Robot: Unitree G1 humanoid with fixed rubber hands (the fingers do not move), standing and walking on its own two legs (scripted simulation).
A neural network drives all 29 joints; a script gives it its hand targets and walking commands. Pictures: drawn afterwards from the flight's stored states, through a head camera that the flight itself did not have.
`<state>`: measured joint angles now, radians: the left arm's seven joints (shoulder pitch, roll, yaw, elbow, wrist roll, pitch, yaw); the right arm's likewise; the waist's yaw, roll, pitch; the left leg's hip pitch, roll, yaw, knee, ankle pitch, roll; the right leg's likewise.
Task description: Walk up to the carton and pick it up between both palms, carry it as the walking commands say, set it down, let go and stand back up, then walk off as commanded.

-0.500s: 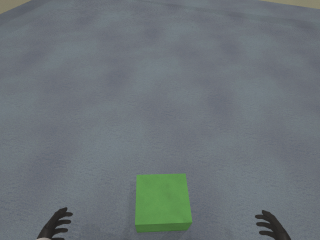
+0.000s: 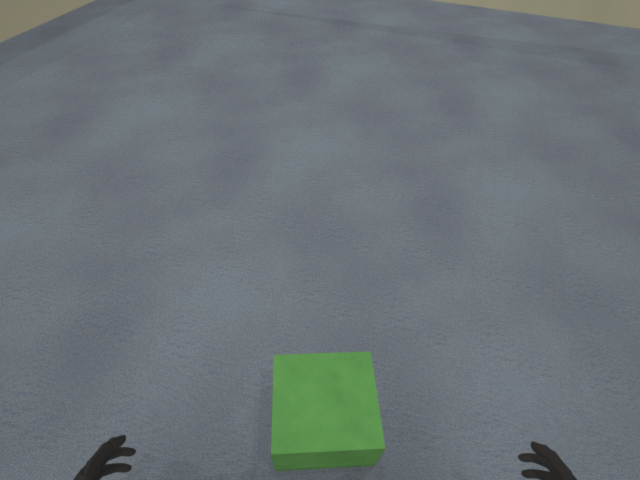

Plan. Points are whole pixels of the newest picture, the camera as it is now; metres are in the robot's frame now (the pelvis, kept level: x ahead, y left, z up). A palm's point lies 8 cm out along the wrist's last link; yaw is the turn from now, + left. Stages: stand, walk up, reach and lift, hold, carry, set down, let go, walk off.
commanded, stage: stand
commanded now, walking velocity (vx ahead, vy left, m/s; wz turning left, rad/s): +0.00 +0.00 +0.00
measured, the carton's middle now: (323, 409) +0.41 -0.02 -0.68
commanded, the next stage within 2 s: walk off in 0.92 s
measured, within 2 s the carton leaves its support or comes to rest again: neither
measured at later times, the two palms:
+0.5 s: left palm out of the picture +0.08 +0.31 -0.10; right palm out of the picture +0.08 -0.31 -0.09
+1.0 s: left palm out of the picture +0.07 +0.31 -0.10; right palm out of the picture +0.08 -0.31 -0.09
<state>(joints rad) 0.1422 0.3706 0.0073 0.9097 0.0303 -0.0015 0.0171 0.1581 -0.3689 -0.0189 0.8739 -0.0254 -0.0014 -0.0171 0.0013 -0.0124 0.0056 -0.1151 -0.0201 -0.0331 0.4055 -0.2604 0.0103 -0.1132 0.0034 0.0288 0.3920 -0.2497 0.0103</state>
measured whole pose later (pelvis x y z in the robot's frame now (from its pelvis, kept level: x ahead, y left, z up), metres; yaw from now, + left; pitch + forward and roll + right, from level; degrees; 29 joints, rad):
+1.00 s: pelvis -0.02 +0.00 +0.00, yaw +0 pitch -2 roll +0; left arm 0.12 0.39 0.00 1.04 0.02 -0.01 0.01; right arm 0.12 -0.39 0.00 1.02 -0.01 -0.01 -0.01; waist 0.00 -0.01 0.03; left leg -0.10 -0.02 -0.04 0.35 -0.20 0.01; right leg -0.10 0.00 0.03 0.33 -0.19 0.01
